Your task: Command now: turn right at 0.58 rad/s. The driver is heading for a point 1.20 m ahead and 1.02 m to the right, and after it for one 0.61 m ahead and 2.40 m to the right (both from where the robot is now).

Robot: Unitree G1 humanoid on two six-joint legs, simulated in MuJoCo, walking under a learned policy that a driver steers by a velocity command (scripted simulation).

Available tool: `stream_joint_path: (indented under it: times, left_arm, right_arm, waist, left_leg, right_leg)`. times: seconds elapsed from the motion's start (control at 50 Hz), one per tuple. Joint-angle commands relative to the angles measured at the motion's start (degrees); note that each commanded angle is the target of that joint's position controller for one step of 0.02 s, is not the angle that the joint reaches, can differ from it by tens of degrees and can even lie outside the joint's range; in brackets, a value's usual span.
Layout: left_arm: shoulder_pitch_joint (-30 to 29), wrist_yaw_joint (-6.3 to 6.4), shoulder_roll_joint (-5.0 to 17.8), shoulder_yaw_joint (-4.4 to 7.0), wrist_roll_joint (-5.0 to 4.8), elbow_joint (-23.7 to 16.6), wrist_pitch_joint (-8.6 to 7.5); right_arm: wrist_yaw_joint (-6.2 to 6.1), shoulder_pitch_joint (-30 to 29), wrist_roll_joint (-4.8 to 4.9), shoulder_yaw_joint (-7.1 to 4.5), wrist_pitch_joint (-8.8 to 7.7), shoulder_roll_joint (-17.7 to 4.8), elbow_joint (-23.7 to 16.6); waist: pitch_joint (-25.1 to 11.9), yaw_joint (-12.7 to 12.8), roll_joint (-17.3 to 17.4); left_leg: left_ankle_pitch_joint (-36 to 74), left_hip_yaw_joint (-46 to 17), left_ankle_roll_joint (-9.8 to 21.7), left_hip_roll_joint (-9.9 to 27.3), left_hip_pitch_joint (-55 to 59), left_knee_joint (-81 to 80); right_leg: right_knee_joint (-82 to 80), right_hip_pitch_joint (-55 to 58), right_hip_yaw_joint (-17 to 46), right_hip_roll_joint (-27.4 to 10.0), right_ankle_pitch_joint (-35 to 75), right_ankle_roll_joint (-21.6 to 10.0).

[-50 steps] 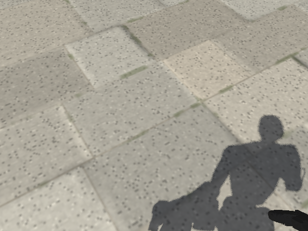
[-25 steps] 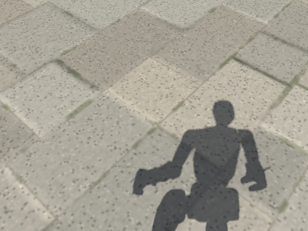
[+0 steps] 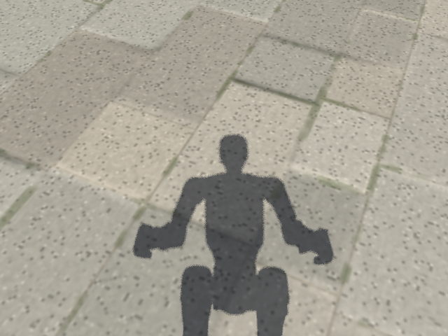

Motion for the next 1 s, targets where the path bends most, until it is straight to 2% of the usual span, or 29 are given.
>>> stream_joint_path:
  times: [0.02,0.04,0.06,0.1,0.12,0.18,0.26,0.32,0.36,0.4,0.42,0.44,0.46,0.48,0.5,0.52,0.54,0.56,0.6,0.66,0.74,0.8,0.84,0.88,0.9,0.92,0.94,0.96,1.0]
  left_arm:
    - [1.9,0.17,3.3,0.69,0.5,-4.8,-0.79]
    - [1.8,0.18,7.5,1.9,0.77,-5.1,-1.29]
    - [3.0,0.09,10.9,3.17,0.36,-3.8,-1.28]
    - [4.2,0.24,9.7,3.47,0.16,-1.9,-0.22]
    - [3.7,0.13,8.3,3.11,0.11,-2.0,0.17]
    - [-0.1,-0.39,5.4,1.96,-0.62,-4.3,0.18]
    - [-2.1,-1.16,3.9,0.92,-0.05,-6.2,0.13]
    - [-0.9,-1.79,4.6,1.02,-0.05,-6.5,0.51]
    - [0.2,-2.27,5.0,1.33,-0.11,-6.5,0.95]
    - [3.8,-2.66,4.9,1.81,-0.04,-5.3,1.17]
    - [6.1,-2.19,6.5,2.61,0.12,-4.5,1.13]
    - [8.3,-1.24,12.4,4.23,0.01,-4.9,0.84]
    - [7.9,-1.49,16.3,4.42,1.81,-6.5,-0.41]
    - [8.1,-2.06,12.9,3.63,2.53,-6.3,-1.9]
    - [5.6,-1.95,11.3,2.97,2.23,-5.8,-2.85]
    - [2.6,-1.54,10.0,2.76,1.28,-5.9,-3.1]
    - [0.5,-1.14,8.8,2.18,0.47,-6.1,-2.97]
    - [0.1,-0.71,8.5,1.81,0.55,-6.5,-2.81]
    - [0.5,-0.26,8.3,1.67,0.92,-6.8,-2.63]
    - [1.7,0.14,9.0,1.96,0.63,-6.6,-2.33]
    - [1.6,0.0,10.2,2.38,0.73,-6.8,-1.72]
    - [0.7,-0.44,10.1,2.37,0.56,-7.1,-1.31]
    - [-0.3,-0.53,9.9,2.28,0.15,-7.4,-1.02]
    - [-2.0,-0.21,9.0,1.96,-0.63,-7.8,-0.64]
    - [0.1,-0.11,6.8,1.34,-0.26,-7.7,-0.69]
    - [3.2,-0.13,4.4,0.75,-0.02,-8.5,-0.98]
    - [3.7,0.06,9.4,2.26,0.69,-7.8,-1.34]
    - [4.8,-0.08,12.1,3.44,0.27,-6.5,-1.23]
    - [5.3,-0.02,10.0,3.41,0.03,-4.9,-0.22]
  right_arm:
    - [-0.63,3.0,-1.54,-3.58,-0.56,-14.2,-2.6]
    - [-0.42,3.3,-3.08,-3.08,-0.66,-12.2,-3.0]
    - [-0.54,0.9,-2.78,-2.06,-0.91,-9.2,-4.2]
    - [-1.05,-2.9,-1.07,-1.26,-0.7,-6.3,-4.9]
    - [-1.41,-2.7,-0.63,-1.0,-0.56,-6.1,-4.7]
    - [-2.4,0.9,-1.12,-1.09,0.32,-6.9,-3.9]
    - [-2.18,1.9,-0.96,-2.02,0.94,-9.7,-4.0]
    - [-1.23,0.8,-0.52,-2.55,1.14,-11.2,-4.2]
    - [-0.72,0.8,0.26,-2.75,1.06,-11.7,-4.0]
    - [-0.51,-0.2,1.4,-2.72,1.02,-11.3,-3.6]
    - [-0.27,2.9,1.26,-2.24,0.85,-9.2,-2.2]
    - [0.0,4.0,-1.01,-1.25,0.78,-5.7,-2.8]
    - [-0.54,-1.0,-2.16,-0.66,0.6,-4.7,-6.7]
    - [-0.96,-3.6,-1.33,-1.55,0.7,-7.5,-7.0]
    - [-1.05,-3.3,-0.17,-1.88,0.84,-8.1,-6.9]
    - [-1.44,-1.8,-0.2,-2.15,0.98,-8.1,-5.7]
    - [-1.77,-1.3,-0.74,-2.41,1.13,-8.8,-5.3]
    - [-1.69,-0.7,-1.01,-2.43,1.07,-8.6,-5.1]
    - [-1.39,0.7,-0.66,-2.2,0.82,-7.4,-5.1]
    - [-1.28,-1.1,-0.48,-1.57,0.65,-6.0,-5.9]
    - [-0.66,-2.0,-0.24,-1.31,0.25,-5.9,-6.6]
    - [-0.06,-1.4,0.14,-1.49,-0.41,-6.5,-7.0]
    - [0.43,0.1,0.25,-1.63,-0.96,-6.7,-7.0]
    - [0.69,3.8,0.01,-2.04,-1.46,-6.9,-6.1]
    - [0.37,5.3,-0.75,-2.77,-1.39,-10.0,-6.2]
    - [-0.03,2.9,-1.78,-3.53,-0.76,-14.8,-6.6]
    - [0.06,3.3,-2.61,-2.91,-0.88,-11.8,-7.3]
    - [-0.18,1.1,-2.24,-1.88,-0.96,-9.0,-8.1]
    - [-0.9,-2.0,-0.74,-1.16,-0.53,-6.5,-8.7]
  waist:
    - [-7.8,1.8,11.7]
    - [-7.4,0.0,15.5]
    - [-6.2,0.7,10.3]
    - [-3.9,1.5,8.2]
    - [-3.1,0.8,8.5]
    - [-3.4,-1.9,10.0]
    - [-5.6,-3.5,10.5]
    - [-5.7,-3.1,11.1]
    - [-5.4,-2.4,11.1]
    - [-5.6,0.1,9.8]
    - [-6.4,0.5,5.7]
    - [-7.0,-0.1,-8.7]
    - [-7.8,1.2,-17.3]
    - [-9.8,3.5,-9.6]
    - [-7.4,1.5,-8.5]
    - [-5.9,-0.1,-6.0]
    - [-5.1,-0.9,-6.2]
    - [-5.6,-1.3,-7.0]
    - [-7.2,-1.7,-6.8]
    - [-6.8,-0.5,-6.8]
    - [-6.0,0.3,-8.0]
    - [-6.1,0.4,-8.7]
    - [-6.8,-0.4,-8.9]
    - [-7.4,-2.9,-7.9]
    - [-9.0,-2.0,-2.4]
    - [-6.9,1.9,14.1]
    - [-6.6,-0.1,14.2]
    - [-5.5,0.9,10.0]
    - [-3.4,1.2,8.3]
  left_leg:
    - [20.1,-18.0,9.9,18.9,14.7,-10.6]
    - [23.9,-25.8,18.2,26.0,11.2,-11.9]
    - [22.2,-21.4,18.7,24.2,9.6,-11.6]
    - [16.1,-11.2,14.1,17.4,9.2,-10.8]
    - [17.2,-8.8,14.0,16.6,9.6,-10.8]
    - [19.6,-3.9,15.0,15.7,13.6,-11.4]
    - [22.3,-0.9,15.8,18.2,16.2,-10.9]
    - [23.8,1.8,15.3,18.9,13.3,-10.2]
    - [23.1,2.5,14.3,19.8,13.0,-8.5]
    - [19.9,5.2,10.9,18.8,10.5,-3.4]
    - [13.6,8.3,7.1,16.5,6.1,2.5]
    - [-5.0,13.6,1.5,10.5,-7.3,18.0]
    - [-25.8,9.0,-1.6,2.1,-19.9,30.8]
    - [-25.4,2.1,-1.4,3.2,-20.4,38.5]
    - [-20.4,0.7,-0.4,4.3,-20.4,39.6]
    - [-15.5,0.3,-0.2,5.0,-20.3,37.6]
    - [-12.2,0.1,-0.5,5.1,-20.0,35.8]
    - [-9.5,0.5,-1.0,4.1,-17.5,36.3]
    - [-6.6,0.7,-1.7,2.9,-15.7,33.9]
    - [-5.7,0.0,-2.6,1.9,-15.1,24.5]
    - [-6.7,-0.7,-2.5,0.5,-10.3,15.9]
    - [-7.7,-1.0,-1.7,-0.5,-6.7,10.7]
    - [-6.5,-1.0,-0.8,-0.9,-3.8,5.1]
    - [4.5,-0.2,0.8,0.2,4.3,-7.6]
    - [9.8,-6.3,3.7,8.2,11.4,-9.8]
    - [21.9,-19.5,11.8,19.1,14.7,-10.8]
    - [24.7,-25.3,19.3,25.5,11.7,-11.5]
    - [23.3,-20.3,18.9,23.8,9.8,-10.9]
    - [17.5,-10.8,14.5,17.1,9.8,-10.1]
  right_leg:
    - [12.1,-9.4,1.2,0.6,-14.3,-1.6]
    - [25.5,-13.8,-2.1,0.7,-24.8,1.0]
    - [33.0,-13.9,-0.9,-1.7,-21.4,1.9]
    - [37.5,-15.4,-2.5,-2.9,-14.4,3.7]
    - [38.8,-16.4,-3.1,-3.2,-12.1,4.5]
    - [32.5,-17.4,-7.0,-4.4,-9.1,6.1]
    - [21.1,-12.1,-9.6,-7.2,-9.8,6.2]
    - [13.9,-5.3,-12.8,-6.9,-8.9,4.8]
    - [8.4,-2.4,-13.8,-6.6,-7.2,3.3]
    - [-2.9,4.6,-15.6,-5.1,0.8,0.3]
    - [-8.0,11.7,-13.3,-4.7,7.6,-1.8]
    - [-10.5,21.5,2.8,-15.7,27.1,-6.4]
    - [-10.5,20.5,20.2,-27.8,36.2,-18.8]
    - [-12.1,18.6,18.1,-26.7,30.9,-20.8]
    - [-12.4,16.1,12.7,-23.1,26.0,-17.5]
    - [-12.3,14.7,9.3,-19.7,20.7,-14.2]
    - [-12.3,13.5,7.9,-18.3,20.4,-12.6]
    - [-12.3,11.7,6.8,-17.1,22.5,-12.4]
    - [-12.0,12.0,6.1,-15.9,23.4,-12.7]
    - [-11.2,13.1,7.9,-15.3,20.2,-12.8]
    - [-10.3,10.0,12.1,-14.8,14.4,-13.0]
    - [-8.9,9.3,16.0,-14.4,16.2,-12.7]
    - [-7.1,10.0,18.5,-13.7,18.7,-11.9]
    - [-3.9,7.5,17.9,-10.7,15.6,-8.6]
    - [2.0,2.3,14.4,-7.5,4.8,-5.4]
    - [12.7,-9.5,2.5,2.5,-16.6,-1.5]
    - [26.8,-12.6,-0.5,1.4,-25.0,1.6]
    - [33.9,-12.9,-0.7,-1.0,-21.4,2.7]
    - [38.2,-14.9,-2.2,-2.2,-14.6,4.6]
Next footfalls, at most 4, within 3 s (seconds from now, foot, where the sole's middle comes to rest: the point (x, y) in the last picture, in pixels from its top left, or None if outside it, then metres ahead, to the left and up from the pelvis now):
0.42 right None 0.01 -0.14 -0.77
0.90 left None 0.12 0.06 -0.77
1.32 right None -0.06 -0.15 -0.77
1.78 left None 0.12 -0.02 -0.77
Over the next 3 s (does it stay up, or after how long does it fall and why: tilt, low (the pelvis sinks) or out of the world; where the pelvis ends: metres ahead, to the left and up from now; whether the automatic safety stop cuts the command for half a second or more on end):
stays up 0.40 -0.49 0.01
